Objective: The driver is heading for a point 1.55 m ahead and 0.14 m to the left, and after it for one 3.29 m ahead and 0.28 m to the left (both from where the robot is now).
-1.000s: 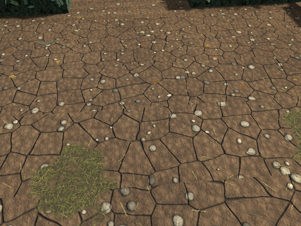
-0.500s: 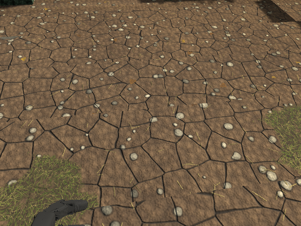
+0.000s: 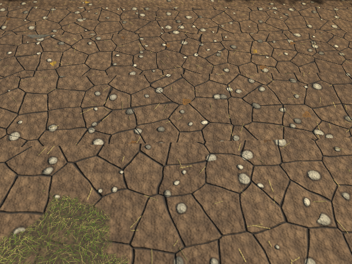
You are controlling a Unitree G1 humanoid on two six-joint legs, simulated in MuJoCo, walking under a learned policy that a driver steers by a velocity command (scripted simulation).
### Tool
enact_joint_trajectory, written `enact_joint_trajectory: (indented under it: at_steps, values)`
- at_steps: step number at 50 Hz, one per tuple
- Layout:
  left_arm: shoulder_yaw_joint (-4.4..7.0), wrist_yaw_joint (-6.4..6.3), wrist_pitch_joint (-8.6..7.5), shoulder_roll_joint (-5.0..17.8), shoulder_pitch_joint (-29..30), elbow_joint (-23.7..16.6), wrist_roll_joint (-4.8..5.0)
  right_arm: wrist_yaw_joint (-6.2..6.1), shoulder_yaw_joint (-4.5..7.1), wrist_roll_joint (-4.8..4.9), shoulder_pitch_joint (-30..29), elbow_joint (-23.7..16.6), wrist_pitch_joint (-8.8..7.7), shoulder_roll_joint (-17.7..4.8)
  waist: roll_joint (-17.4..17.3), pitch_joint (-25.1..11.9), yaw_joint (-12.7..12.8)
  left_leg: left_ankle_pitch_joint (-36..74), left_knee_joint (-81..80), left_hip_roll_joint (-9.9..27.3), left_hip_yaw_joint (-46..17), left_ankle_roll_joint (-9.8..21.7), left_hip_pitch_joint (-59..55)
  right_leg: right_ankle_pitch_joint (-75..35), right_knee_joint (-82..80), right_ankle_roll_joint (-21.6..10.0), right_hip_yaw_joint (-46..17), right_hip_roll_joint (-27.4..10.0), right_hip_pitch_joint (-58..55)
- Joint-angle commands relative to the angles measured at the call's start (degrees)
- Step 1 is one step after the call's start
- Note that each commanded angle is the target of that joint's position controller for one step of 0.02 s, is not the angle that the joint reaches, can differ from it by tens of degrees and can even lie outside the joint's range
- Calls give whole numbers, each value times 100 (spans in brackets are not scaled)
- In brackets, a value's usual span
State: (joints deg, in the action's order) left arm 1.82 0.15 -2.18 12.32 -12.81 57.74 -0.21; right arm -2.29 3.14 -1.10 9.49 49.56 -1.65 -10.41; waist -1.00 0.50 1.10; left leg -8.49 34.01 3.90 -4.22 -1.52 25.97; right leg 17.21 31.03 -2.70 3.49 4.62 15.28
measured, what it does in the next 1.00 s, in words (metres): shifts its weight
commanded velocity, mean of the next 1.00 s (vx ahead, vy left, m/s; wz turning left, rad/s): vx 0.07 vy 0.00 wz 0.00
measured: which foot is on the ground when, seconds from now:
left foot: down 0.00-1.00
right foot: down 0.00-1.00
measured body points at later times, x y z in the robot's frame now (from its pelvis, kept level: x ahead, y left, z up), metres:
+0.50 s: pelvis +0.04 +0.02 +0.00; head +0.06 +0.02 +0.45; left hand +0.04 +0.26 -0.15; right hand +0.13 -0.22 -0.14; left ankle +0.09 +0.14 -0.73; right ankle -0.01 -0.10 -0.73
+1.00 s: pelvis +0.08 +0.04 +0.00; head +0.09 +0.06 +0.45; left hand +0.01 +0.29 -0.16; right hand +0.17 -0.22 -0.13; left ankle +0.11 +0.15 -0.72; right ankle -0.01 -0.10 -0.73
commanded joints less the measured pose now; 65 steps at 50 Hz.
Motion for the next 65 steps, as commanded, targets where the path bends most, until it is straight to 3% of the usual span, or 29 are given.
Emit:
enact_joint_trajectory:
  at_steps: [1,2,4,9,14,37,38,39,40,41,42,43,45,47,49,50,51,52,53,54,55,56,58,59,61,63,65]
  values:
    - [28,-84,91,275,-790,-37,-5,21,218,48,288,-193,115,-704,-931,-368,121,754,-570,515,-487,756,-1448,653,-358,-15,-244,-317,771]
    - [20,-117,160,298,-622,-73,-14,42,214,79,201,-211,127,-626,-751,-167,41,8,-636,326,-393,623,-1182,642,-447,-23,-240,-346,776]
    - [27,-162,242,358,-512,-80,-60,39,193,75,166,-218,98,-587,-398,64,-21,-39,-618,129,-240,495,-1076,585,-624,14,-344,-451,809]
    - [4,-185,169,333,-635,67,-13,37,191,75,147,-135,42,-574,-240,-303,-46,1371,-343,67,-175,557,-1520,-300,-405,155,-311,-507,415]
    - [-14,-204,233,291,-691,211,-1,65,194,99,60,-62,98,-579,0,-318,-45,1469,-314,-14,-105,563,-1580,-489,-384,220,-318,-543,194]
    - [-58,-266,251,190,-950,516,4,-15,127,105,177,572,252,-483,96,298,-95,548,-631,-241,124,347,-1619,101,-874,217,-369,-614,300]
    - [-54,-269,258,168,-1089,578,7,-19,115,99,263,645,262,-442,147,203,-79,-83,-590,-334,225,343,-1629,697,-963,167,-367,-599,258]
    - [0,-287,272,315,-1168,591,58,-28,129,125,270,662,269,-481,281,314,-58,-1099,-381,-521,412,342,-1424,1462,-1055,22,-475,-637,317]
    - [68,-305,275,518,-1183,535,98,-35,151,158,224,636,254,-540,507,490,-7,-1971,-54,-696,612,351,-1017,2253,-1237,-212,-800,-838,358]
    - [117,-311,253,669,-1329,480,115,-27,155,185,-14,531,199,-554,730,697,131,-2175,418,-748,745,358,-423,2948,-1628,-506,-1419,-1279,253]
    - [198,-314,201,906,-1266,404,133,10,129,242,-285,391,99,-496,1041,970,188,-1751,1000,-631,820,402,99,3189,-2016,-839,-2259,-1942,161]
    - [242,-320,129,989,-1171,338,128,50,113,271,-462,300,-6,-480,1062,1201,210,-1540,1397,-340,606,480,578,2958,-2172,-1077,-2761,-2364,97]
    - [219,-290,-28,786,-1181,300,74,128,102,285,-498,239,-156,-463,959,1228,206,-1904,1877,3,311,583,1405,2006,-1998,-1148,-2870,-2544,-539]
    - [213,-236,-61,721,-1176,272,154,208,97,310,-479,227,-253,-494,840,1033,176,-1924,1037,55,413,616,1101,1356,-1745,-886,-2270,-2233,-761]
    - [242,-194,-7,846,-940,243,209,257,119,298,90,470,-285,-422,759,691,-178,-1082,27,-359,977,522,-737,1080,-1325,-624,-1454,-1694,126]
    - [247,-182,6,868,-938,226,190,252,189,293,700,736,-253,-493,649,452,-379,-763,-19,-649,1179,438,-1728,872,-973,-546,-1223,-1458,635]
    - [233,-174,-31,855,-779,172,161,232,277,282,1428,942,-222,-638,411,209,-729,-734,-100,-585,947,499,-2575,125,-175,-397,-920,-1217,1092]
    - [136,-162,-117,472,-580,-43,173,182,418,231,2214,1045,-257,-1228,-1123,-87,-980,-1214,-1131,755,-1288,1059,-3336,-190,2145,28,-121,-569,2021]
    - [86,-156,-266,203,-485,-282,214,284,331,109,2675,1131,-338,-1336,-1895,-554,-937,-1802,-2337,1835,-3919,1830,-3735,1437,3678,74,-571,-94,2899]
    - [159,-123,-353,441,-411,-320,332,314,197,96,2120,1045,-436,-1066,-1187,-88,-609,-2229,-2335,1997,-3899,1830,-3337,1232,4358,-79,-967,-478,3357]
    - [167,-88,-381,516,-283,-361,334,347,120,124,1586,887,-482,-869,-695,274,-457,-2018,-2225,1768,-3076,1621,-2920,701,4441,-210,-905,-734,3498]
    - [190,-97,-373,506,-304,-299,278,375,67,115,1157,753,-498,-815,-285,353,-299,-1594,-2274,1462,-2308,1395,-2532,56,4147,-274,-853,-959,3273]
    - [285,-116,-281,623,-363,-270,169,369,-36,76,930,738,-476,-595,-405,343,-114,-312,-2413,925,-1120,1076,-1996,-658,3344,-266,-768,-1208,2572]
    - [311,-119,-238,626,-319,-285,163,321,-55,62,1044,804,-468,-581,-514,301,-107,245,-2459,809,-785,1029,-1970,-875,2969,-241,-709,-1213,2377]
    - [321,-135,-191,550,66,-441,125,207,-52,70,1273,909,-462,-730,-391,350,-141,1085,-2534,718,-452,1094,-1997,-1203,2243,-99,-572,-1117,2386]
    - [280,-92,-215,414,749,-745,86,116,-31,89,1344,960,-432,-901,-209,417,-237,1227,-2628,652,-265,1100,-1972,-1629,1247,-9,-497,-1005,2346]
    - [231,-29,-199,295,1003,-839,92,113,4,38,1382,987,-411,-1019,-375,289,-263,1454,-2657,544,18,1131,-1717,-1965,914,78,-273,-810,1739]
Keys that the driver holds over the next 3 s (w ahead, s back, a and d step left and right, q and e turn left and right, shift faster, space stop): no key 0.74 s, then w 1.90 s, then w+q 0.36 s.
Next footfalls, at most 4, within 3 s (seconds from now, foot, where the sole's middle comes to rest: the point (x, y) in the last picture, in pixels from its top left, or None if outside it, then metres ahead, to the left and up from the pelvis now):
1.52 right None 0.40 -0.07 -0.76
2.02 left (145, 217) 0.75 0.15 -0.92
2.50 right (196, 171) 1.01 -0.08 -0.92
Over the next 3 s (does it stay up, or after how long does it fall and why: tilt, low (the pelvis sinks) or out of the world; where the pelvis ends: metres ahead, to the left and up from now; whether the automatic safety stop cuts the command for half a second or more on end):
stays up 1.08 0.03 -0.15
